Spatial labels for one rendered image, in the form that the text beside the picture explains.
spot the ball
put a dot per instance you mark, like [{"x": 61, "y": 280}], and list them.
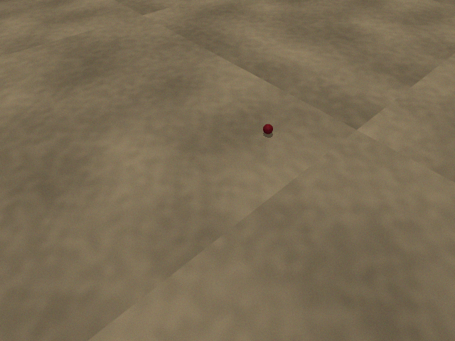
[{"x": 268, "y": 128}]

